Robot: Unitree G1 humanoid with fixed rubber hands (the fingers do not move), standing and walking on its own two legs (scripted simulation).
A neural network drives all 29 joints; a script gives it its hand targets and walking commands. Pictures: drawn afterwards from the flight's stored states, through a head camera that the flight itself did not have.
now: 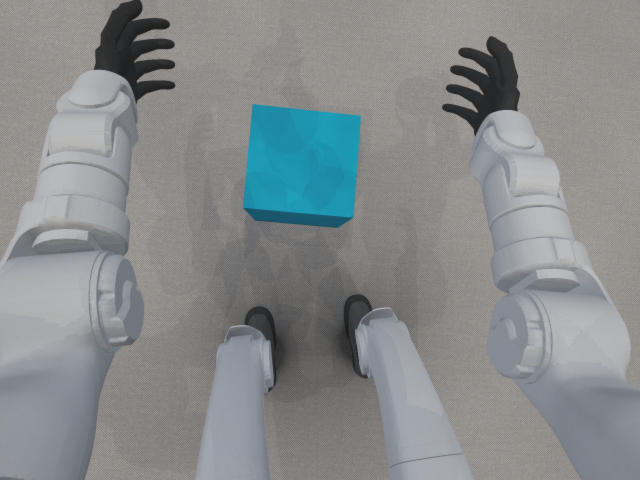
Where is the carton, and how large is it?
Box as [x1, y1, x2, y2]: [243, 104, 360, 227]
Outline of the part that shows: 253,104 243,207 255,220 335,227 350,219 353,215 360,116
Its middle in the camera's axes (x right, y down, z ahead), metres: -0.04 -0.14 +0.86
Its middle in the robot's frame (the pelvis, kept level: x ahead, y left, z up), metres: +0.53 -0.03 -0.53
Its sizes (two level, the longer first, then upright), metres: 0.210 0.200 0.250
